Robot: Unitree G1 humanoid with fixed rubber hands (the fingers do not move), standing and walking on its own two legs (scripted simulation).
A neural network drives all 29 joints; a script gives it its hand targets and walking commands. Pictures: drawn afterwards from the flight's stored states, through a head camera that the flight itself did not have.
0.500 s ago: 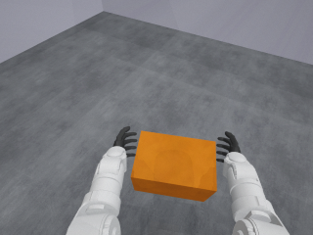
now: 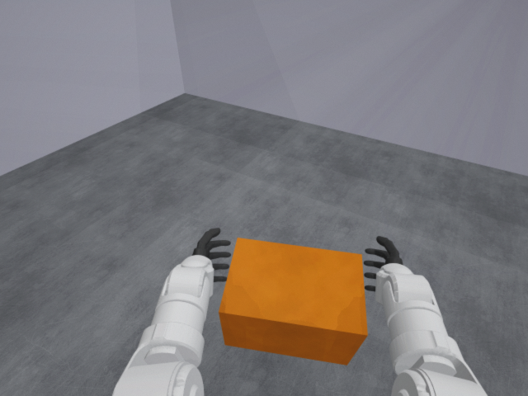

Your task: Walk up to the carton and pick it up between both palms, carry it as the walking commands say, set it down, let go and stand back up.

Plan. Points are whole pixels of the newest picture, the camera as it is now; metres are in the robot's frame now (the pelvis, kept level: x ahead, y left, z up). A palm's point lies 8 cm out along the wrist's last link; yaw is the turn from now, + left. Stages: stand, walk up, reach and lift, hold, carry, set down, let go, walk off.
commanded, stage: reach and lift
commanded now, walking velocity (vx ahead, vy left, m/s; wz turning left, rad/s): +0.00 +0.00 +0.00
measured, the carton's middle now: (291, 300) +0.34 -0.02 -0.05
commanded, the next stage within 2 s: hold in 1.38 s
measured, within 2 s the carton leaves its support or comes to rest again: neither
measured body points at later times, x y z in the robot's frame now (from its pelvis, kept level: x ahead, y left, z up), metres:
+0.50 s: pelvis +0.00 -0.01 +0.01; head -0.10 +0.00 +0.45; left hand +0.33 +0.13 +0.08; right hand +0.32 -0.19 +0.08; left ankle +0.01 +0.11 -0.73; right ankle +0.05 -0.14 -0.73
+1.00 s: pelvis +0.01 +0.00 +0.01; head -0.07 +0.01 +0.46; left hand +0.33 +0.14 +0.06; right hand +0.32 -0.18 +0.07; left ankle +0.01 +0.11 -0.73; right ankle +0.05 -0.14 -0.73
